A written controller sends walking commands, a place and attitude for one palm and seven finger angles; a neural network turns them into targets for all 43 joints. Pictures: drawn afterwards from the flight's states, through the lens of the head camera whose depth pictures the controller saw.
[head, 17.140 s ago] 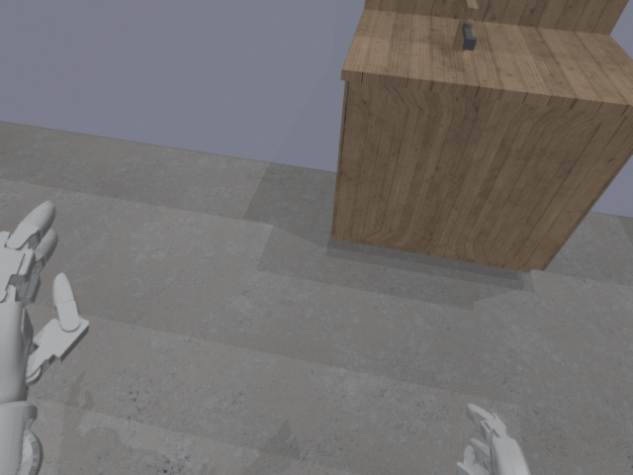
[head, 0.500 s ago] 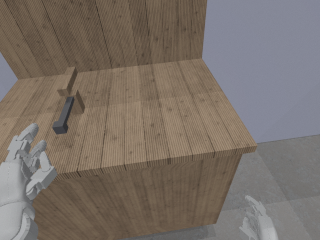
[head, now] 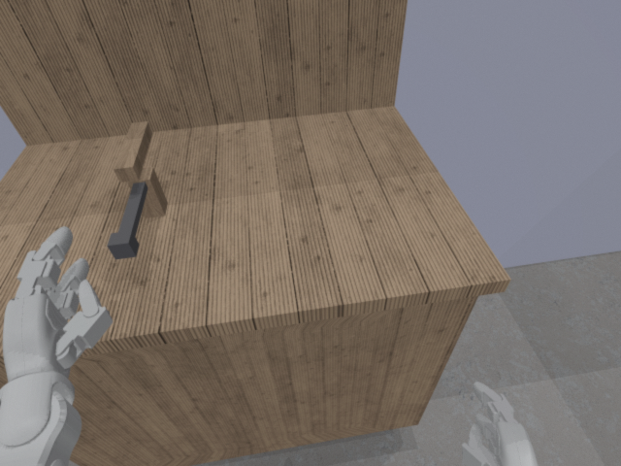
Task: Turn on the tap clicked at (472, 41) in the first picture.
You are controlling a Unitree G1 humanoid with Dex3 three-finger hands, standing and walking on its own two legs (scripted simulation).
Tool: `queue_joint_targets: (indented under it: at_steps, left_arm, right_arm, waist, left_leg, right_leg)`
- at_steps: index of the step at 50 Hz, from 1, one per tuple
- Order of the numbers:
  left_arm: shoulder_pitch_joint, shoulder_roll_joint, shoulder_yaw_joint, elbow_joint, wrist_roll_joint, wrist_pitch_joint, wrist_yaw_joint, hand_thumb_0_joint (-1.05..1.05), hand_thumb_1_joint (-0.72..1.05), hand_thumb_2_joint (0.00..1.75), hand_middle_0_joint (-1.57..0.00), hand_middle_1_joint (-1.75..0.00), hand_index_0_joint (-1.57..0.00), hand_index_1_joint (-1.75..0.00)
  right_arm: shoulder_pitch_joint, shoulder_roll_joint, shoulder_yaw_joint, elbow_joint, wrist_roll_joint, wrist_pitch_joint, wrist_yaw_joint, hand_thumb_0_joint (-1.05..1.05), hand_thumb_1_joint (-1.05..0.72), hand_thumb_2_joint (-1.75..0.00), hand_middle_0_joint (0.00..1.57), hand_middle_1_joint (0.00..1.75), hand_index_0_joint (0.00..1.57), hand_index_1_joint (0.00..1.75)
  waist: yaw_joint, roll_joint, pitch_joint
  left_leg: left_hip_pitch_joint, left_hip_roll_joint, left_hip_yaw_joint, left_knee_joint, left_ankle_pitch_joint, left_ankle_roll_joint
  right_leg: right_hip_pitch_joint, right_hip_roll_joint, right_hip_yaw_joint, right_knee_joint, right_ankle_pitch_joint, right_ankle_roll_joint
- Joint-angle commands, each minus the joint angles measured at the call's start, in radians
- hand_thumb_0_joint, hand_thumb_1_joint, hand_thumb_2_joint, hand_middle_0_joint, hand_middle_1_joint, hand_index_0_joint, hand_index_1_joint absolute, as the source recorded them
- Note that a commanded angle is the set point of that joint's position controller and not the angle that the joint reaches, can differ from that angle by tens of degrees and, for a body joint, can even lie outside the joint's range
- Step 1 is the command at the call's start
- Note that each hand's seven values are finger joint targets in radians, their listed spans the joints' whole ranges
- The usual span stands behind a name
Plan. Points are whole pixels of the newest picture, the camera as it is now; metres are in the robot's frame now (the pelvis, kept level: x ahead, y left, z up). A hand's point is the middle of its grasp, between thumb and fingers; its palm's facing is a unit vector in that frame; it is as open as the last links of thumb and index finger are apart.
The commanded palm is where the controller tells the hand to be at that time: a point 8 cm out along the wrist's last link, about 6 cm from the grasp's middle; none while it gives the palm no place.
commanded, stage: reach beside the lever's end, fingers flat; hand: left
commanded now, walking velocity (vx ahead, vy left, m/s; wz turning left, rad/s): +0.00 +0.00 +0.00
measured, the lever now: (123, 245) +0.35 +0.31 +0.11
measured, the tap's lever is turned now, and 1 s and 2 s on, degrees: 0 0 0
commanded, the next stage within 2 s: push the lever round in 1.46 s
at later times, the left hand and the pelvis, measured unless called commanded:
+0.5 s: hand (107, 287) +0.27 +0.28 +0.13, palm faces +0.50 -0.86 -0.12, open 7.6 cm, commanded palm +0.23 +0.32 +0.13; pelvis +0.01 +0.00 +0.00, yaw -1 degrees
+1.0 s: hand (96, 269) +0.30 +0.32 +0.12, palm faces +0.52 -0.84 -0.12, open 7.8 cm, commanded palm +0.26 +0.36 +0.11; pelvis +0.00 -0.01 +0.00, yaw -1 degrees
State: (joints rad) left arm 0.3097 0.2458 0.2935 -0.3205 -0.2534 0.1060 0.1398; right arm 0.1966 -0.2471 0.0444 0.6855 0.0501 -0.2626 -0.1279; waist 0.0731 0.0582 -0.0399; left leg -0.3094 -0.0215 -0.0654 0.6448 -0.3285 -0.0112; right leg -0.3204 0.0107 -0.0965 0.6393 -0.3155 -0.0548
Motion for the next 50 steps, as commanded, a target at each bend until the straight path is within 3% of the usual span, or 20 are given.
queue_joint_targets:
  at_steps: [1,3,7,8,9,11,13,19,22,24,32,33,37,38,41,45,46,48,49,50]
  left_arm:
    - [-0.206,0.183,0.094,-0.158,0.005,-0.056,-0.004,0.00,0.90,0.90,-0.19,-0.26,-0.19,-0.26]
    - [-0.229,0.195,0.104,-0.145,0.013,-0.047,0.002,0.00,0.90,0.90,-0.18,-0.25,-0.18,-0.25]
    - [-0.266,0.205,0.113,-0.119,0.016,-0.041,0.007,0.00,0.90,0.90,-0.18,-0.24,-0.18,-0.24]
    - [-0.255,0.222,0.133,-0.117,0.025,-0.045,0.013,0.00,0.90,0.90,-0.18,-0.24,-0.18,-0.24]
    - [-0.282,0.195,0.103,-0.115,0.027,-0.050,0.012,0.00,0.90,0.90,-0.18,-0.24,-0.18,-0.24]
    - [-0.284,0.219,0.133,-0.069,0.022,-0.057,0.008,0.00,0.90,0.90,-0.18,-0.23,-0.18,-0.23]
    - [-0.296,0.233,0.145,-0.072,0.030,-0.072,0.006,0.00,0.90,0.90,-0.18,-0.22,-0.18,-0.22]
    - [-0.346,0.234,0.139,-0.014,0.028,-0.093,-0.015,0.00,0.90,0.90,-0.17,-0.21,-0.17,-0.21]
    - [-0.372,0.258,0.162,0.037,0.017,-0.099,-0.027,0.00,0.90,0.90,-0.17,-0.20,-0.17,-0.20]
    - [-0.398,0.252,0.154,0.042,0.024,-0.114,-0.030,0.00,0.90,0.90,-0.17,-0.20,-0.17,-0.20]
    - [-0.467,0.317,0.202,0.157,0.016,-0.146,-0.061,0.00,0.90,0.90,-0.16,-0.18,-0.16,-0.18]
    - [-0.461,0.352,0.241,0.179,0.021,-0.150,-0.058,0.00,0.90,0.90,-0.16,-0.17,-0.16,-0.17]
    - [-0.510,0.359,0.235,0.250,0.008,-0.160,-0.086,0.00,0.90,0.90,-0.16,-0.16,-0.16,-0.16]
    - [-0.512,0.390,0.267,0.265,0.014,-0.166,-0.085,0.00,0.90,0.90,-0.15,-0.16,-0.15,-0.16]
    - [-0.564,0.402,0.261,0.333,0.007,-0.173,-0.108,0.00,0.90,0.90,-0.15,-0.15,-0.15,-0.15]
    - [-0.603,0.445,0.286,0.385,0.016,-0.200,-0.127,0.00,0.90,0.90,-0.15,-0.15,-0.15,-0.15]
    - [-0.600,0.442,0.285,0.395,0.013,-0.205,-0.136,0.00,0.90,0.90,-0.15,-0.15,-0.15,-0.15]
    - [-0.634,0.452,0.286,0.405,0.022,-0.226,-0.145,0.00,0.90,0.90,-0.15,-0.15,-0.15,-0.15]
    - [-0.634,0.436,0.273,0.427,0.015,-0.228,-0.152,0.00,0.90,0.90,-0.15,-0.15,-0.15,-0.15]
    - [-0.646,0.473,0.302,0.456,0.012,-0.234,-0.155,0.00,0.90,0.90,-0.15,-0.15,-0.15,-0.15]
  right_arm:
    - [-0.144,-0.108,-0.039,-0.162,0.006,-0.049,-0.013,0.00,-0.90,-0.90,0.20,0.30,0.20,0.30]
    - [-0.159,-0.104,-0.036,-0.160,0.007,-0.041,-0.015,0.00,-0.90,-0.90,0.20,0.30,0.20,0.30]
    - [-0.148,-0.107,-0.040,-0.165,0.001,-0.025,-0.012,0.00,-0.90,-0.90,0.20,0.30,0.20,0.30]
    - [-0.157,-0.103,-0.039,-0.163,0.002,-0.022,-0.011,0.00,-0.90,-0.90,0.20,0.30,0.20,0.30]
    - [-0.148,-0.102,-0.037,-0.165,0.000,-0.020,-0.009,0.00,-0.90,-0.90,0.20,0.30,0.20,0.30]
    - [-0.137,-0.107,-0.043,-0.158,-0.002,-0.015,-0.007,0.00,-0.90,-0.90,0.20,0.30,0.20,0.30]
    - [-0.147,-0.105,-0.043,-0.156,0.000,-0.011,-0.006,0.00,-0.90,-0.90,0.20,0.30,0.20,0.30]
    - [-0.132,-0.111,-0.048,-0.153,0.001,-0.001,-0.007,0.00,-0.90,-0.90,0.20,0.30,0.20,0.30]
    - [-0.125,-0.119,-0.051,-0.147,0.002,-0.001,-0.010,0.00,-0.90,-0.90,0.20,0.30,0.20,0.30]
    - [-0.125,-0.117,-0.051,-0.145,0.002,0.001,-0.011,0.00,-0.90,-0.90,0.20,0.30,0.20,0.30]
    - [-0.111,-0.129,-0.058,-0.134,0.002,0.004,-0.012,0.00,-0.90,-0.90,0.20,0.30,0.20,0.30]
    - [-0.115,-0.126,-0.058,-0.127,0.005,0.008,-0.013,0.00,-0.90,-0.90,0.20,0.30,0.20,0.30]
    - [-0.100,-0.132,-0.061,-0.126,0.006,0.012,-0.014,0.00,-0.90,-0.90,0.20,0.30,0.20,0.30]
    - [-0.102,-0.131,-0.060,-0.121,0.010,0.014,-0.014,0.00,-0.90,-0.90,0.20,0.30,0.20,0.30]
    - [-0.085,-0.141,-0.062,-0.119,0.009,0.019,-0.015,0.00,-0.90,-0.90,0.20,0.30,0.20,0.30]
    - [-0.065,-0.143,-0.067,-0.111,0.011,0.020,-0.012,0.00,-0.90,-0.90,0.20,0.30,0.20,0.30]
    - [-0.057,-0.146,-0.068,-0.114,0.009,0.020,-0.011,0.00,-0.90,-0.90,0.20,0.30,0.20,0.30]
    - [-0.053,-0.145,-0.069,-0.107,0.012,0.020,-0.010,0.00,-0.90,-0.90,0.20,0.30,0.20,0.30]
    - [-0.043,-0.148,-0.069,-0.109,0.011,0.019,-0.009,0.00,-0.90,-0.90,0.20,0.30,0.20,0.30]
    - [-0.036,-0.154,-0.072,-0.104,0.012,0.020,-0.010,0.00,-0.90,-0.90,0.20,0.30,0.20,0.30]
  waist:
    - [-0.012,-0.047,-0.077]
    - [-0.004,0.003,-0.081]
    - [-0.007,-0.033,-0.126]
    - [0.005,0.001,-0.131]
    - [-0.008,0.003,-0.131]
    - [-0.008,-0.035,-0.132]
    - [-0.004,-0.002,-0.136]
    - [-0.017,0.009,-0.141]
    - [-0.020,-0.035,-0.140]
    - [-0.023,-0.005,-0.150]
    - [-0.027,-0.022,-0.173]
    - [-0.019,-0.005,-0.171]
    - [-0.032,-0.026,-0.175]
    - [-0.023,-0.001,-0.173]
    - [-0.040,-0.040,-0.171]
    - [-0.042,0.026,-0.190]
    - [-0.043,-0.004,-0.206]
    - [-0.049,0.026,-0.208]
    - [-0.053,0.012,-0.206]
    - [-0.055,-0.022,-0.198]
  left_leg:
    - [-0.005,-0.004,-0.003,-0.122,0.093,0.031]
    - [0.005,-0.006,-0.002,-0.130,0.092,0.027]
    - [0.016,-0.004,0.002,-0.127,0.150,0.027]
    - [0.022,-0.003,0.001,-0.131,0.158,0.021]
    - [0.028,-0.003,0.002,-0.131,0.165,0.021]
    - [0.018,-0.002,0.007,-0.124,0.185,0.023]
    - [0.029,-0.001,0.010,-0.124,0.203,0.020]
    - [0.027,-0.002,0.016,-0.122,0.208,0.022]
    - [0.011,-0.004,0.017,-0.117,0.201,0.028]
    - [0.023,-0.005,0.017,-0.118,0.210,0.028]
    - [-0.001,-0.008,0.029,-0.104,0.204,0.038]
    - [-0.005,-0.009,0.029,-0.104,0.208,0.037]
    - [-0.029,-0.010,0.034,-0.095,0.187,0.042]
    - [-0.035,-0.011,0.032,-0.095,0.184,0.042]
    - [-0.062,-0.012,0.035,-0.084,0.168,0.047]
    - [-0.058,-0.011,0.038,-0.074,0.181,0.048]
    - [-0.063,-0.011,0.036,-0.072,0.185,0.048]
    - [-0.055,-0.009,0.035,-0.069,0.191,0.050]
    - [-0.062,-0.010,0.034,-0.068,0.181,0.050]
    - [-0.076,-0.008,0.032,-0.065,0.176,0.050]
  right_leg:
    - [0.032,-0.025,0.052,-0.149,0.046,0.038]
    - [0.037,-0.025,0.054,-0.149,0.042,0.034]
    - [0.066,-0.022,0.052,-0.143,0.100,0.034]
    - [0.069,-0.020,0.049,-0.137,0.101,0.030]
    - [0.060,-0.021,0.049,-0.135,0.111,0.031]
    - [0.070,-0.018,0.050,-0.134,0.144,0.032]
    - [0.075,-0.018,0.050,-0.129,0.161,0.028]
    - [0.074,-0.019,0.055,-0.131,0.177,0.028]
    - [0.082,-0.019,0.059,-0.134,0.187,0.032]
    - [0.075,-0.019,0.058,-0.129,0.192,0.030]
    - [0.091,-0.023,0.072,-0.130,0.218,0.036]
    - [0.099,-0.023,0.075,-0.129,0.221,0.034]
    - [0.098,-0.025,0.087,-0.135,0.214,0.040]
    - [0.099,-0.024,0.087,-0.133,0.205,0.037]
    - [0.095,-0.027,0.100,-0.136,0.203,0.046]
    - [0.091,-0.027,0.104,-0.127,0.223,0.041]
    - [0.098,-0.025,0.101,-0.121,0.232,0.043]
    - [0.086,-0.023,0.096,-0.114,0.236,0.040]
    - [0.079,-0.022,0.098,-0.116,0.227,0.042]
    - [0.078,-0.020,0.099,-0.116,0.225,0.043]
